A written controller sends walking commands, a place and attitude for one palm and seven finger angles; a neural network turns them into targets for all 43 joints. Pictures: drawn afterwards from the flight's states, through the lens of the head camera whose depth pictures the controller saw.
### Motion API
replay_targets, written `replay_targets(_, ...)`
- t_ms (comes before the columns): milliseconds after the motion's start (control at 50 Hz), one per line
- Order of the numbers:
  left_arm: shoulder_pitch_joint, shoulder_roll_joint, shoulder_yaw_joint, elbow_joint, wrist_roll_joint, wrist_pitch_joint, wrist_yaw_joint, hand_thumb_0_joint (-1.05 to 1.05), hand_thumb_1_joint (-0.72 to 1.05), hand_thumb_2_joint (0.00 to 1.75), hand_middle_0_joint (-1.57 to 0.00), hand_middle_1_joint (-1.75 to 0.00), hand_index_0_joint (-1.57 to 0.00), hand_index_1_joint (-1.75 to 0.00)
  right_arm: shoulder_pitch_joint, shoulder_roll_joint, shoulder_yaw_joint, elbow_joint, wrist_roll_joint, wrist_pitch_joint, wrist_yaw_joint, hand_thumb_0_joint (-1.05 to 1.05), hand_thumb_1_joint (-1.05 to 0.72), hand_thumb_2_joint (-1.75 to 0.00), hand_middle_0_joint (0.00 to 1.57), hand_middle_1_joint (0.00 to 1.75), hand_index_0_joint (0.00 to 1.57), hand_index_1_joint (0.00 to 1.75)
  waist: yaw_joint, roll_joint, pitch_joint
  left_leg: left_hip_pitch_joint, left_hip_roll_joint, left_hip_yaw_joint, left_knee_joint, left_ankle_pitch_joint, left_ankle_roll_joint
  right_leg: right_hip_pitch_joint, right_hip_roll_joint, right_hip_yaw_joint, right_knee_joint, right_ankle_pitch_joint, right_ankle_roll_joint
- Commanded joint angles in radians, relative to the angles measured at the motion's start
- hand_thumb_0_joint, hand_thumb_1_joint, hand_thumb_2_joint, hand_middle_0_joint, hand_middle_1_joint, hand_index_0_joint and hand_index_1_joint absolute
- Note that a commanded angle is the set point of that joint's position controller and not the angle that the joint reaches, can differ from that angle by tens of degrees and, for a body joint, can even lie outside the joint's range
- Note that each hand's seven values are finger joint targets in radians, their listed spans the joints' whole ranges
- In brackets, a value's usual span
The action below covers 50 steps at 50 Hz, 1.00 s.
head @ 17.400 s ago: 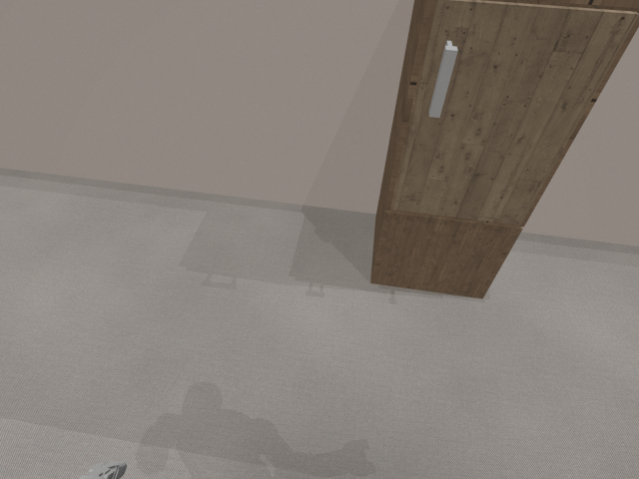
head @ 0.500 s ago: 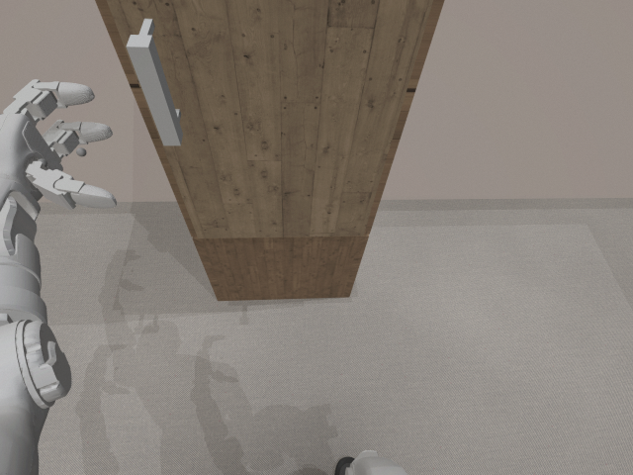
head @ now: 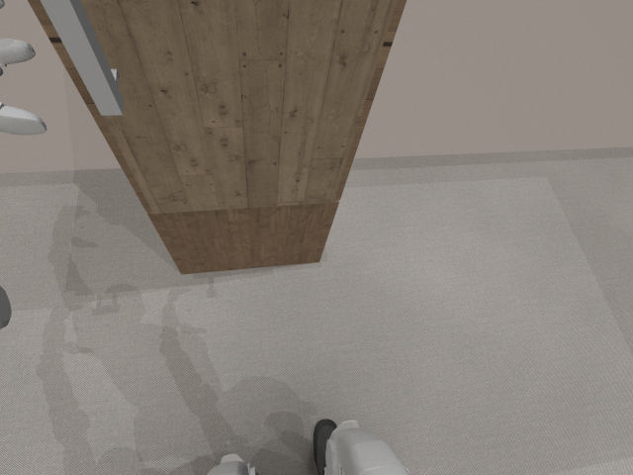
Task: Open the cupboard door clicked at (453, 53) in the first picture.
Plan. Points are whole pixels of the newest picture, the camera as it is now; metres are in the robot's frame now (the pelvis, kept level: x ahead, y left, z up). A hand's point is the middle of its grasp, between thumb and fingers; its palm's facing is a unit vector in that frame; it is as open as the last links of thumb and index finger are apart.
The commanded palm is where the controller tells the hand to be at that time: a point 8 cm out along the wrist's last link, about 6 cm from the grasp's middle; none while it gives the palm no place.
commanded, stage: move the hooked fingers beside the handle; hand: left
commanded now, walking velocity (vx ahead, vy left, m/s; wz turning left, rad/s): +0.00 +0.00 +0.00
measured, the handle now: (89, 41) +0.60 +0.20 +0.12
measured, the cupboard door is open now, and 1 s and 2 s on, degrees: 0 0 0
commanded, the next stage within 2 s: slide the fingers in behind the handle in 0.84 s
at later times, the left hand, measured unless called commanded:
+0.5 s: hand out of the picture +0.54 +0.27 +0.14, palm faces +0.03 -1.00 -0.01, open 14.0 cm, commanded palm +0.52 +0.31 +0.12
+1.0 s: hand (2, 66) +0.54 +0.27 +0.14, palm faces +0.01 -1.00 -0.01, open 14.0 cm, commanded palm +0.53 +0.30 +0.12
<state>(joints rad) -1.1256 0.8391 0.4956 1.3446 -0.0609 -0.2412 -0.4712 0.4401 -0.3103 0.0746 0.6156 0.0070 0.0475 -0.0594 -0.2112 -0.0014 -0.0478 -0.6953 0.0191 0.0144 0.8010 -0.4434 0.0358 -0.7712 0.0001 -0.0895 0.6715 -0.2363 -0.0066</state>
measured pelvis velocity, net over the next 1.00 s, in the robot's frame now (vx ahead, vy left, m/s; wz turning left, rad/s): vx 0.01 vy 0.00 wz -0.01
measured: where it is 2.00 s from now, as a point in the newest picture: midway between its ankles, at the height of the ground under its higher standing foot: outside the picture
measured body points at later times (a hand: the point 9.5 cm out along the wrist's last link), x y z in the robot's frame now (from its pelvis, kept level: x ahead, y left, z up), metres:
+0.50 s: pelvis +0.02 +0.00 +0.00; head +0.15 +0.03 +0.43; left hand +0.53 +0.33 +0.14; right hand -0.01 -0.26 -0.10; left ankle -0.05 +0.09 -0.71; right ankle +0.04 -0.12 -0.71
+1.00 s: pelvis +0.01 +0.00 +0.00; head +0.15 +0.03 +0.42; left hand +0.54 +0.33 +0.14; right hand -0.03 -0.26 -0.10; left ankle -0.05 +0.09 -0.71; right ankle +0.04 -0.12 -0.71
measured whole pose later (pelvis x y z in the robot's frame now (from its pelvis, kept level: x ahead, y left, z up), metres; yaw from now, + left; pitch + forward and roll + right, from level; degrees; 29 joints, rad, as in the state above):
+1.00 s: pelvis +0.01 +0.00 +0.00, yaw -1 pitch +22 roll -4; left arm -1.10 0.85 0.51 1.28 -0.06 -0.24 -0.46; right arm 0.47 -0.29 0.07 0.59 0.00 0.11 -0.03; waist -0.22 0.01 -0.07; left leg -0.74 0.03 0.01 0.83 -0.47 0.04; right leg -0.81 0.01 -0.09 0.68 -0.25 0.00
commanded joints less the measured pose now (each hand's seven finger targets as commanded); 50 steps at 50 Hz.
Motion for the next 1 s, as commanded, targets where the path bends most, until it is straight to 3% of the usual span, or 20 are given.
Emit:
replay_targets(0, -0.485, 0.320, 0.030, -0.207, -0.003, -0.057, -0.002, 0.00, -0.50, 0.30, -0.30, -1.20, -0.30, -1.20, 0.225, -0.194, -0.070, -0.028, -0.011, 0.005, -0.008, 0.00, -0.90, -0.90, 0.20, 0.30, 0.20, 0.30, -0.015, 0.247, -0.498, 0.232, 0.018, -0.083, -0.063, 0.571, -0.036, 0.276, 0.031, 0.061, 0.009, 0.310, -0.020)
replay_targets(20, -0.482, 0.315, 0.017, -0.194, 0.005, -0.050, -0.001, 0.00, -0.50, 0.30, -0.30, -1.20, -0.30, -1.20, 0.230, -0.194, -0.069, -0.027, -0.013, 0.011, -0.006, 0.00, -0.90, -0.90, 0.20, 0.30, 0.20, 0.30, -0.021, 0.244, -0.493, 0.232, 0.020, -0.084, -0.060, 0.583, -0.037, 0.270, 0.033, 0.059, 0.007, 0.316, -0.020)
replay_targets(100, -0.357, 0.336, 0.059, -0.205, -0.002, -0.041, -0.006, 0.00, -0.50, 0.30, -0.30, -1.20, -0.30, -1.20, 0.243, -0.195, -0.071, -0.053, -0.017, 0.030, 0.005, 0.00, -0.90, -0.90, 0.20, 0.30, 0.20, 0.30, 0.019, 0.228, -0.529, 0.235, 0.024, -0.081, -0.055, 0.663, -0.039, 0.301, 0.039, 0.051, 0.022, 0.364, -0.023)
replay_targets(180, -0.320, 0.304, 0.058, -0.273, -0.019, -0.044, -0.008, 0.00, -0.50, 0.30, -0.30, -1.20, -0.30, -1.20, 0.244, -0.193, -0.078, -0.074, -0.018, 0.049, 0.018, 0.00, -0.90, -0.90, 0.20, 0.30, 0.20, 0.30, 0.030, 0.239, -0.531, 0.247, 0.026, -0.074, -0.059, 0.691, -0.034, 0.312, 0.044, 0.049, 0.020, 0.393, -0.027)
replay_targets(220, -0.301, 0.353, 0.109, -0.293, -0.028, -0.050, -0.003, 0.00, -0.50, 0.30, -0.30, -1.20, -0.30, -1.20, 0.246, -0.196, -0.084, -0.082, -0.017, 0.059, 0.025, 0.00, -0.90, -0.90, 0.20, 0.30, 0.20, 0.30, 0.039, 0.188, -0.534, 0.231, 0.026, -0.071, -0.056, 0.684, -0.030, 0.339, 0.046, 0.052, 0.020, 0.408, -0.023)
replay_targets(260, -0.308, 0.363, 0.127, -0.340, -0.036, -0.059, 0.004, 0.00, -0.50, 0.30, -0.30, -1.20, -0.30, -1.20, 0.239, -0.192, -0.088, -0.090, -0.015, 0.065, 0.029, 0.00, -0.90, -0.90, 0.20, 0.30, 0.20, 0.30, 0.044, 0.196, -0.545, 0.229, 0.024, -0.065, -0.059, 0.680, -0.025, 0.366, 0.045, 0.057, 0.022, 0.432, -0.022)
replay_targets(280, -0.308, 0.352, 0.120, -0.371, -0.038, -0.068, 0.007, 0.00, -0.50, 0.30, -0.30, -1.20, -0.30, -1.20, 0.237, -0.191, -0.086, -0.095, -0.015, 0.066, 0.032, 0.00, -0.90, -0.90, 0.20, 0.30, 0.20, 0.30, 0.052, 0.252, -0.552, 0.261, 0.024, -0.071, -0.056, 0.718, -0.033, 0.343, 0.047, 0.054, 0.026, 0.426, -0.028)
replay_targets(360, -0.301, 0.271, 0.061, -0.347, -0.031, -0.062, 0.015, 0.00, -0.50, 0.30, -0.30, -1.20, -0.30, -1.20, 0.229, -0.182, -0.089, -0.078, -0.013, 0.070, 0.040, 0.00, -0.90, -0.90, 0.20, 0.30, 0.20, 0.30, 0.030, 0.259, -0.488, 0.288, 0.031, -0.072, -0.053, 0.716, -0.040, 0.280, 0.050, 0.046, 0.012, 0.379, -0.021)
replay_targets(400, -0.296, 0.268, 0.062, -0.370, -0.037, -0.062, 0.009, 0.00, -0.50, 0.30, -0.30, -1.20, -0.30, -1.20, 0.229, -0.182, -0.094, -0.076, -0.012, 0.070, 0.036, 0.00, -0.90, -0.90, 0.20, 0.30, 0.20, 0.30, 0.033, 0.266, -0.527, 0.326, 0.032, -0.078, -0.047, 0.760, -0.043, 0.285, 0.050, 0.046, 0.014, 0.392, -0.020)
replay_targets(460, -0.331, 0.187, -0.002, -0.303, -0.047, -0.042, 0.003, 0.00, -0.50, 0.30, -0.30, -1.20, -0.30, -1.20, 0.220, -0.178, -0.088, -0.059, -0.010, 0.064, 0.031, 0.00, -0.90, -0.90, 0.20, 0.30, 0.20, 0.30, -0.007, 0.190, -0.442, 0.267, 0.029, -0.073, -0.054, 0.655, -0.029, 0.261, 0.049, 0.045, 0.001, 0.356, -0.014)
replay_targets(540, -0.360, 0.230, 0.021, -0.275, -0.040, -0.038, 0.012, 0.00, -0.50, 0.30, -0.30, -1.20, -0.30, -1.20, 0.217, -0.180, -0.084, -0.053, -0.009, 0.057, 0.020, 0.00, -0.90, -0.90, 0.20, 0.30, 0.20, 0.30, -0.007, 0.174, -0.451, 0.229, 0.022, -0.072, -0.053, 0.614, -0.022, 0.292, 0.042, 0.053, 0.010, 0.372, -0.016)
replay_targets(600, -0.367, 0.254, 0.027, -0.287, -0.021, -0.057, 0.026, 0.00, -0.50, 0.30, -0.30, -1.20, -0.30, -1.20, 0.205, -0.176, -0.078, -0.059, -0.011, 0.055, 0.019, 0.00, -0.90, -0.90, 0.20, 0.30, 0.20, 0.30, 0.007, 0.246, -0.486, 0.247, 0.020, -0.074, -0.044, 0.651, -0.037, 0.285, 0.039, 0.054, 0.026, 0.376, -0.022)
replay_targets(660, -0.371, 0.260, 0.026, -0.272, -0.019, -0.065, 0.033, 0.00, -0.50, 0.30, -0.30, -1.20, -0.30, -1.20, 0.196, -0.176, -0.076, -0.068, -0.009, 0.052, 0.021, 0.00, -0.90, -0.90, 0.20, 0.30, 0.20, 0.30, -0.001, 0.194, -0.472, 0.196, 0.018, -0.063, -0.042, 0.589, -0.023, 0.317, 0.039, 0.062, 0.025, 0.385, -0.017)
replay_targets(700, -0.388, 0.324, 0.064, -0.276, -0.012, -0.073, 0.032, 0.00, -0.50, 0.30, -0.30, -1.20, -0.30, -1.20, 0.192, -0.179, -0.073, -0.074, -0.008, 0.054, 0.015, 0.00, -0.90, -0.90, 0.20, 0.30, 0.20, 0.30, 0.009, 0.200, -0.507, 0.184, 0.013, -0.065, -0.041, 0.584, -0.021, 0.350, 0.035, 0.069, 0.035, 0.400, -0.019)
replay_targets(740, -0.402, 0.269, 0.010, -0.238, -0.008, -0.060, 0.025, 0.00, -0.50, 0.30, -0.30, -1.20, -0.30, -1.20, 0.187, -0.176, -0.069, -0.070, -0.005, 0.052, 0.013, 0.00, -0.90, -0.90, 0.20, 0.30, 0.20, 0.30, -0.010, 0.221, -0.450, 0.169, 0.013, -0.064, -0.045, 0.547, -0.022, 0.306, 0.035, 0.064, 0.027, 0.363, -0.019)
replay_targets(780, -0.414, 0.290, 0.020, -0.224, -0.002, -0.059, 0.023, 0.00, -0.50, 0.30, -0.30, -1.20, -0.30, -1.20, 0.194, -0.180, -0.065, -0.072, -0.006, 0.049, 0.009, 0.00, -0.90, -0.90, 0.20, 0.30, 0.20, 0.30, -0.015, 0.209, -0.442, 0.155, 0.011, -0.067, -0.046, 0.518, -0.017, 0.300, 0.037, 0.062, 0.027, 0.339, -0.021)
replay_targets(840, -0.452, 0.317, 0.027, -0.255, -0.002, -0.060, 0.015, 0.00, -0.50, 0.30, -0.30, -1.20, -0.30, -1.20, 0.210, -0.184, -0.069, -0.066, -0.008, 0.046, 0.005, 0.00, -0.90, -0.90, 0.20, 0.30, 0.20, 0.30, -0.023, 0.206, -0.513, 0.175, 0.015, -0.072, -0.041, 0.525, -0.018, 0.312, 0.036, 0.065, 0.029, 0.344, -0.015)
replay_targets(900, -0.435, 0.323, 0.052, -0.310, -0.015, -0.080, 0.001, 0.00, -0.50, 0.30, -0.30, -1.20, -0.30, -1.20, 0.226, -0.185, -0.075, -0.056, -0.013, 0.046, 0.011, 0.00, -0.90, -0.90, 0.20, 0.30, 0.20, 0.30, 0.002, 0.323, -0.603, 0.304, 0.027, -0.086, -0.023, 0.690, -0.050, 0.272, 0.044, 0.053, 0.038, 0.365, -0.024)
replay_targets(940, -0.401, 0.277, 0.033, -0.310, -0.031, -0.073, -0.008, 0.00, -0.50, 0.30, -0.30, -1.20, -0.30, -1.20, 0.229, -0.184, -0.077, -0.056, -0.015, 0.051, 0.018, 0.00, -0.90, -0.90, 0.20, 0.30, 0.20, 0.30, 0.001, 0.289, -0.589, 0.323, 0.035, -0.094, -0.022, 0.729, -0.055, 0.253, 0.050, 0.044, 0.033, 0.361, -0.023)
replay_targets(980, -0.381, 0.203, -0.010, -0.267, -0.045, -0.054, -0.013, 0.00, -0.50, 0.30, -0.30, -1.20, -0.30, -1.20, 0.230, -0.181, -0.076, -0.052, -0.015, 0.051, 0.020, 0.00, -0.90, -0.90, 0.20, 0.30, 0.20, 0.30, -0.016, 0.241, -0.517, 0.287, 0.035, -0.094, -0.033, 0.693, -0.042, 0.237, 0.052, 0.038, 0.020, 0.348, -0.023)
